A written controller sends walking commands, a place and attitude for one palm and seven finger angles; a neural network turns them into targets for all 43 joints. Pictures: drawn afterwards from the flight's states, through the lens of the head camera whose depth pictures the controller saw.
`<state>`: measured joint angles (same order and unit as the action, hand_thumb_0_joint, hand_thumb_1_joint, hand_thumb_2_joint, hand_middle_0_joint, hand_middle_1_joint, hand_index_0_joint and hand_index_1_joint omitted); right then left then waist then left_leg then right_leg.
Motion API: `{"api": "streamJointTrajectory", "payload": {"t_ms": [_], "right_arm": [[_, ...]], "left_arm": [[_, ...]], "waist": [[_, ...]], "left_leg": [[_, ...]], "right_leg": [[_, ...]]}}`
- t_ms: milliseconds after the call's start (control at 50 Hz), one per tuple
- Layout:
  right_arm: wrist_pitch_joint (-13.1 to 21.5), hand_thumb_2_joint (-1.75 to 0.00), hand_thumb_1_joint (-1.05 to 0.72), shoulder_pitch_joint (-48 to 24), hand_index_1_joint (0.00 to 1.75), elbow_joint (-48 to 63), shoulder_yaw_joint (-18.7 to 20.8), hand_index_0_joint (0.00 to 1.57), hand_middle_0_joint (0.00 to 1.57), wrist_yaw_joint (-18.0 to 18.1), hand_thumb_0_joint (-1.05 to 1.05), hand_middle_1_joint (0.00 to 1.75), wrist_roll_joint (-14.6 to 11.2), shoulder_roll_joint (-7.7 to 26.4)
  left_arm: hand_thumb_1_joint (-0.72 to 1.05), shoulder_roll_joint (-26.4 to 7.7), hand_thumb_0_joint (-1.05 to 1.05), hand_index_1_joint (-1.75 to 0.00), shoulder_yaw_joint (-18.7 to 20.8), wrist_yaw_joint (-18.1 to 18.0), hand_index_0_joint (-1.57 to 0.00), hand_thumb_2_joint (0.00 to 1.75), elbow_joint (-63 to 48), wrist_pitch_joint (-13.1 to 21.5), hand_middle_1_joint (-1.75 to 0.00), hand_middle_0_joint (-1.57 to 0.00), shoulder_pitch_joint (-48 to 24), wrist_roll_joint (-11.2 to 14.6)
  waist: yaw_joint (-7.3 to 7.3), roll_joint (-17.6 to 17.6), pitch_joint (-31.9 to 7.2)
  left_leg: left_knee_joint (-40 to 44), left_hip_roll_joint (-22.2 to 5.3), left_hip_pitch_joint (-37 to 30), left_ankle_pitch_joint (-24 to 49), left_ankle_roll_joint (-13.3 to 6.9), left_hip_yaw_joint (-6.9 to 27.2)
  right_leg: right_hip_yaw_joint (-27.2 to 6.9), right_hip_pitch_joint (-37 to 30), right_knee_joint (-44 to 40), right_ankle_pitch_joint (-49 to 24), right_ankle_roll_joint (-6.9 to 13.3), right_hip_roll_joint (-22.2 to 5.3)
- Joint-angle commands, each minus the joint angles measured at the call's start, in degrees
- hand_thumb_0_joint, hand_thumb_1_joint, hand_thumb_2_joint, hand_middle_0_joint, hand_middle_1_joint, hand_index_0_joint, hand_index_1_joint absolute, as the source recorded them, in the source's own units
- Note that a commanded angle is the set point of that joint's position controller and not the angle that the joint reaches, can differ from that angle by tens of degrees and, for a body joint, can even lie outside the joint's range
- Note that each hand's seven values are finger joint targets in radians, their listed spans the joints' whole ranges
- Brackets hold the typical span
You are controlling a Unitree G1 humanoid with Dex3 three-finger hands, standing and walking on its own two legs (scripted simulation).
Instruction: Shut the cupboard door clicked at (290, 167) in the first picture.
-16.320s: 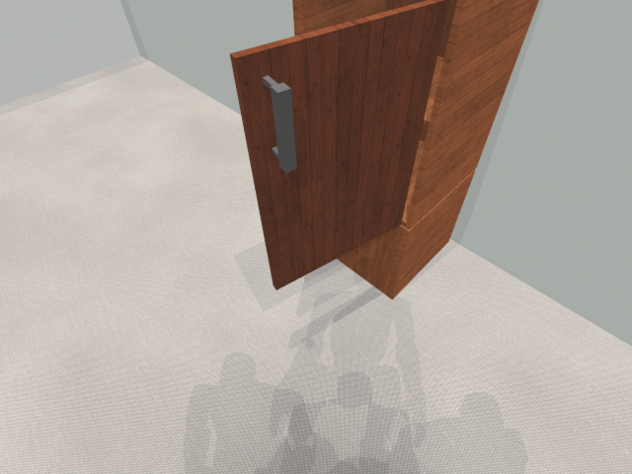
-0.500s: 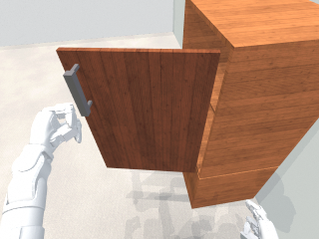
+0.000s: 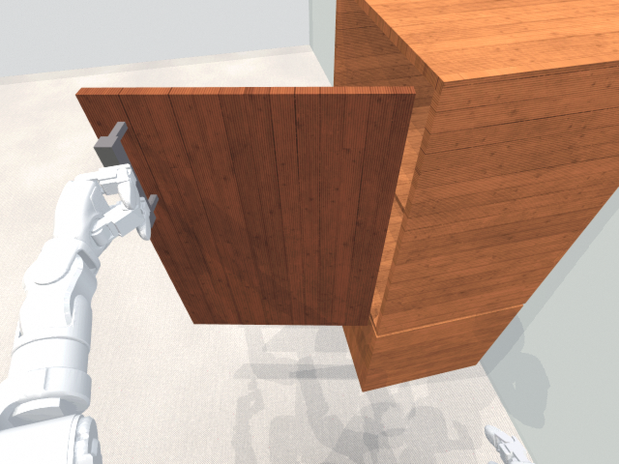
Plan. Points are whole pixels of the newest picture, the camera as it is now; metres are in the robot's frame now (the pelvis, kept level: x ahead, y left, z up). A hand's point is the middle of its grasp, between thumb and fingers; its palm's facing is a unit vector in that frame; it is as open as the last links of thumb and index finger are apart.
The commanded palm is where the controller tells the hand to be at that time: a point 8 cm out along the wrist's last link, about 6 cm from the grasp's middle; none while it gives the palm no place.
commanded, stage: bring the fist close to the handle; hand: left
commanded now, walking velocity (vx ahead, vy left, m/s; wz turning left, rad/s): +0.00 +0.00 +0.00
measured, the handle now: (133, 177) +0.46 +0.27 +0.14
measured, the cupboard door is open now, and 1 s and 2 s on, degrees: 76 72 56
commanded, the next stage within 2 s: push the door shut along its arc in 0.24 s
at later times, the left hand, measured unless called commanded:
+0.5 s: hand (137, 219) +0.37 +0.23 +0.15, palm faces +0.05 -1.00 -0.03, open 3.1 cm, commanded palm +0.35 +0.28 +0.14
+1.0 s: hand (149, 188) +0.41 +0.22 +0.16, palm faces -0.09 -0.99 -0.05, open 3.1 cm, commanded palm +0.42 +0.27 +0.14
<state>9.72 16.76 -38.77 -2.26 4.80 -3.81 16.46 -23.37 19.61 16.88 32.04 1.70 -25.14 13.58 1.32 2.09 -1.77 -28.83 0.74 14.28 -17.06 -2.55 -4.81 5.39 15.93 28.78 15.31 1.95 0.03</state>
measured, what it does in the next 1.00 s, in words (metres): stands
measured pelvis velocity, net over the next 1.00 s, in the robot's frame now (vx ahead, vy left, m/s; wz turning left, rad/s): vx -0.02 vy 0.00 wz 0.03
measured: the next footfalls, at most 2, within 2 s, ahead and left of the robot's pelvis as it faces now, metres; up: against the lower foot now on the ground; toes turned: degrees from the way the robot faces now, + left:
none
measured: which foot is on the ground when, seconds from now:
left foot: down 0.00-1.00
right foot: down 0.00-1.00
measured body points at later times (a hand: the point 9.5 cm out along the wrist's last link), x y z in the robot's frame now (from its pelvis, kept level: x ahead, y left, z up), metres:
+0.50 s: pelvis +0.00 +0.00 +0.00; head +0.00 -0.01 +0.45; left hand +0.36 +0.28 +0.15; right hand +0.14 -0.24 -0.09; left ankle -0.02 +0.09 -0.74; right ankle +0.00 -0.09 -0.74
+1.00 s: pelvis -0.02 +0.00 -0.01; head +0.02 +0.00 +0.44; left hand +0.41 +0.28 +0.16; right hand +0.05 -0.28 -0.12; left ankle -0.02 +0.09 -0.74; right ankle +0.00 -0.09 -0.74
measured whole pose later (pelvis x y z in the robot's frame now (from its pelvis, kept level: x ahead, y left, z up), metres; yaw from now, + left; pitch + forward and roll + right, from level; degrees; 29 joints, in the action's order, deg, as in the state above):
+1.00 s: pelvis -0.02 +0.00 -0.01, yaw +2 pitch +5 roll -1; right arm 8.1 20.3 -41.8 -2.6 5.2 -3.1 18.6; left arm -30.8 16.1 26.3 59.4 9.6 -45.9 12.7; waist 4.2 1.5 -1.4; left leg -33.4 1.0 21.6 -17.1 -2.8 -3.1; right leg 7.1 22.1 32.2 15.3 2.1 -0.6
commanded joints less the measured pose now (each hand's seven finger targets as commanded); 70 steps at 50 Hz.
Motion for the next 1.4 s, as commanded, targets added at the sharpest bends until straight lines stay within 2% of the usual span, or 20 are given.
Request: {"api": "streamJointTrajectory", "payload": {"t_ms": [0, 60, 120, 180, 260, 340, 400, 440, 480, 660, 700, 760, 820, 860, 920, 1100, 1140, 1240, 1320, 1380], "right_arm": [[2.6, -0.9, -0.9, -3.4, 0.3, 8.8, 3.1, 0.2, 0.2, 0.0, 0.0, 0.3, -0.4, 7.4], [2.1, -0.9, -0.9, -3.2, 0.3, 8.5, 3.2, 0.2, 0.2, 0.5, 0.0, 0.3, -0.3, 7.7], [2.4, -0.9, -0.9, -3.5, 0.3, 8.7, 3.0, 0.2, 0.2, 0.7, 0.0, 0.3, -0.4, 7.1], [2.7, -0.9, -0.9, -3.3, 0.3, 7.9, 3.0, 0.2, 0.2, 1.1, 0.0, 0.3, -0.2, 7.1], [2.4, -0.9, -0.9, -3.3, 0.3, 7.6, 3.0, 0.2, 0.2, 1.0, 0.0, 0.3, -0.3, 7.5], [2.4, -0.9, -0.9, -4.3, 0.3, 8.6, 2.8, 0.2, 0.2, 0.5, 0.0, 0.3, -0.5, 6.9], [1.6, -0.9, -0.9, -4.0, 0.3, 7.8, 2.7, 0.2, 0.2, 0.8, 0.0, 0.3, -0.4, 7.5], [1.7, -0.9, -0.9, -4.4, 0.3, 7.9, 2.4, 0.2, 0.2, 0.9, 0.0, 0.3, -0.4, 7.2], [1.6, -0.9, -0.9, -4.0, 0.3, 7.6, 2.4, 0.2, 0.2, 1.1, 0.0, 0.3, -0.2, 7.4], [1.1, -0.9, -0.9, -1.2, 0.3, 6.5, 2.4, 0.2, 0.2, 1.0, 0.0, 0.3, -0.1, 8.7], [1.3, -0.9, -0.9, -0.6, 0.3, 6.1, 2.5, 0.2, 0.2, 0.9, 0.0, 0.3, -0.1, 8.9], [0.9, -0.9, -0.9, 1.2, 0.3, 5.3, 2.8, 0.2, 0.2, 1.0, 0.0, 0.3, 0.2, 9.8], [1.1, -0.9, -0.9, 1.8, 0.3, 4.7, 2.7, 0.2, 0.2, 0.9, 0.0, 0.3, 0.0, 9.9], [1.0, -0.9, -0.9, 3.2, 0.3, 3.6, 3.0, 0.2, 0.2, 1.2, 0.0, 0.3, 0.3, 10.5], [1.2, -0.9, -0.9, 4.3, 0.3, 2.6, 2.9, 0.2, 0.2, 1.2, 0.0, 0.3, 0.4, 11.1], [0.6, -0.9, -0.9, 8.3, 0.3, 1.2, 3.2, 0.2, 0.2, 0.9, 0.0, 0.3, 1.2, 12.1], [0.4, -0.9, -0.9, 9.0, 0.3, 1.0, 3.1, 0.2, 0.2, 0.9, 0.0, 0.3, 1.2, 12.4], [-0.4, -0.9, -0.9, 11.1, 0.3, 1.5, 3.5, 0.2, 0.2, 0.7, 0.0, 0.3, 1.8, 12.7], [-1.6, -0.9, -0.9, 12.5, 0.3, 1.3, 3.8, 0.2, 0.2, 0.5, 0.0, 0.3, 2.0, 12.8], [-2.5, -0.9, -0.9, 12.9, 0.3, 1.2, 3.7, 0.2, 0.2, 0.6, 0.0, 0.3, 2.0, 13.0]], "left_arm": [[0.9, -15.6, 0.0, -1.5, 5.8, -0.2, -1.3, 0.9, -14.1, 3.5, -1.5, -1.3, -16.0, 1.4], [0.9, -17.7, 0.0, -1.5, 6.7, -0.8, -1.3, 0.9, -15.2, 3.7, -1.5, -1.3, -18.6, 1.2], [0.9, -16.5, 0.0, -1.5, 5.6, -0.7, -1.3, 0.9, -17.9, 4.5, -1.5, -1.3, -21.0, 1.1], [0.9, -14.1, 0.0, -1.5, 3.3, -0.4, -1.3, 0.9, -17.0, 4.7, -1.5, -1.3, -22.1, 1.4], [0.9, -14.8, 0.0, -1.5, 4.3, -0.3, -1.3, 0.9, -13.7, 3.6, -1.5, -1.3, -18.5, 1.4], [0.9, -11.4, 0.0, -1.5, 1.8, -0.4, -1.3, 0.9, -16.4, 2.6, -1.5, -1.3, -17.7, 1.5], [0.9, -15.0, 0.0, -1.5, 4.2, -0.5, -1.3, 0.9, -12.6, 2.4, -1.5, -1.3, -21.2, 1.2], [0.9, -14.0, 0.0, -1.5, 2.0, -0.1, -1.3, 0.9, -13.4, 3.4, -1.5, -1.3, -26.5, 0.7], [0.9, -16.6, 0.0, -1.5, 3.3, 0.2, -1.3, 0.9, -11.7, 4.3, -1.5, -1.3, -28.4, 0.2], [0.9, -17.2, 0.0, -1.5, 0.9, 5.3, -1.3, 0.9, 2.2, 6.7, -1.5, -1.3, -33.7, 0.5], [0.9, -15.7, 0.0, -1.5, -1.1, 6.2, -1.3, 0.9, 3.4, 7.6, -1.5, -1.3, -38.2, 0.6], [0.9, -18.6, 0.0, -1.5, 0.2, 7.4, -1.3, 0.9, 7.1, 8.9, -1.5, -1.3, -40.5, 0.6], [0.9, -16.3, 0.0, -1.5, -3.0, 9.0, -1.3, 0.9, 8.3, 10.3, -1.5, -1.3, -46.0, 0.5], [0.9, -17.7, 0.0, -1.5, -2.2, 9.4, -1.3, 0.9, 11.9, 10.6, -1.5, -1.3, -47.0, 0.7], [0.9, -18.5, 0.0, -1.5, -3.0, 10.4, -1.3, 0.9, 15.0, 11.4, -1.5, -1.3, -51.9, 0.4], [0.9, -20.9, 0.0, -1.5, -2.7, 12.1, -1.3, 0.9, 21.6, 12.6, -1.5, -1.3, -58.5, -0.9], [0.9, -22.9, 0.0, -1.5, -1.5, 12.1, -1.3, 0.9, 24.3, 12.4, -1.5, -1.3, -59.1, -1.3], [0.9, -27.6, 0.0, -1.5, 1.6, 12.5, -1.3, 0.9, 25.1, 13.3, -1.5, -1.3, -61.8, -2.6], [0.9, -27.4, 0.0, -1.5, 1.3, 13.3, -1.3, 0.9, 26.0, 13.1, -1.5, -1.3, -62.4, -3.0], [0.9, -26.4, 0.0, -1.5, 0.5, 13.7, -1.3, 0.9, 28.1, 12.4, -1.5, -1.3, -63.3, -3.0]], "waist": [[-1.8, 0.1, -15.5], [-0.9, -0.7, -13.4], [-0.43, 3.6, -15.3], [0.4, 2.3, -14.5], [-0.51, -0.3, -13.6], [-0.76, 1.6, -14.9], [0.21, -3.0, -11.5], [0.85, 0.0, -12.4], [0.9, 1.0, -13.7], [1.89, -0.6, -13.6], [3.23, -1.1, -13.6], [3.5, -1.2, -14.5], [5.02, 1.5, -14.8], [5.55, -1.6, -14.4], [6.68, 0.0, -14.1], [8.46, 0.7, -18.8], [8.65, 0.6, -17.2], [8.47, 2.1, -22.7], [8.96, 2.5, -24.0], [9.56, 3.0, -21.8]], "left_leg": [[2.5, -1.7, -5.3, 23.1, 0.7, 5.1], [2.9, -1.8, -4.9, 19.3, 0.3, 5.0], [2.9, -1.7, -7.3, 19.5, 0.5, 5.3], [2.9, -1.9, -8.4, 18.9, 0.4, 5.9], [3.4, -1.9, -6.9, 18.2, 0.6, 6.1], [3.1, -2.0, -9.0, 22.6, 1.0, 6.4], [3.5, -1.9, -5.8, 17.2, 0.5, 5.9], [3.5, -1.7, -7.1, 16.5, 0.6, 6.2], [3.0, -1.5, -7.5, 15.8, 0.4, 6.1], [1.8, -1.2, -4.4, 14.3, 0.4, 6.4], [1.4, -1.1, -4.6, 13.6, 0.3, 6.7], [0.8, -1.1, -3.2, 12.6, 0.2, 6.6], [0.4, -0.8, -4.0, 11.3, 0.2, 7.0], [0.1, -1.1, -2.6, 10.0, 0.1, 7.3], [-0.1, -0.9, -0.7, 6.9, 0.2, 7.7], [-2.7, -1.2, 0.0, 10.2, 0.2, 8.2], [-2.8, -1.2, 2.5, 8.4, 0.2, 8.3], [-4.6, -1.4, 1.6, 13.1, 0.3, 8.3], [-5.9, -1.7, 0.2, 17.1, 0.4, 8.3], [-6.1, -1.9, -0.1, 17.0, 0.6, 8.6]], "right_leg": [[-3.6, -7.5, -1.8, -21.6, -0.4, -1.2], [-3.9, -6.5, -2.8, -18.3, -0.5, -1.1], [-4.0, -5.6, -2.8, -17.5, -0.2, -0.7], [-3.8, -4.2, -3.3, -16.3, -0.2, -0.5], [-3.4, -5.1, -3.4, -15.9, -0.2, -0.8], [-3.1, -4.9, -2.9, -18.3, 0.0, -0.7], [-3.4, -4.2, -3.5, -16.4, -0.4, -0.8], [-3.6, -3.3, -3.4, -15.2, -0.1, -0.8], [-4.2, -3.5, -3.4, -14.7, 0.0, -1.0], [-4.1, -2.3, -2.4, -14.3, 0.3, -1.3], [-4.0, -0.5, -2.1, -14.1, 0.2, -1.1], [-4.4, -0.5, -1.8, -13.1, 0.2, -1.2], [-4.5, 2.2, -1.7, -11.5, 0.3, -1.0], [-4.4, 2.8, -1.7, -10.0, 0.1, -1.0], [-4.8, 4.9, -1.5, -7.2, 0.1, -1.0], [-4.7, 7.4, 0.7, -9.9, -0.2, -0.5], [-4.9, 8.2, 0.8, -8.3, -0.2, -0.5], [-5.0, 7.2, 2.4, -12.4, -0.3, -0.3], [-4.7, 8.3, 2.9, -15.5, -0.4, 0.2], [-4.1, 11.5, 2.9, -14.3, -0.3, 0.6]]}}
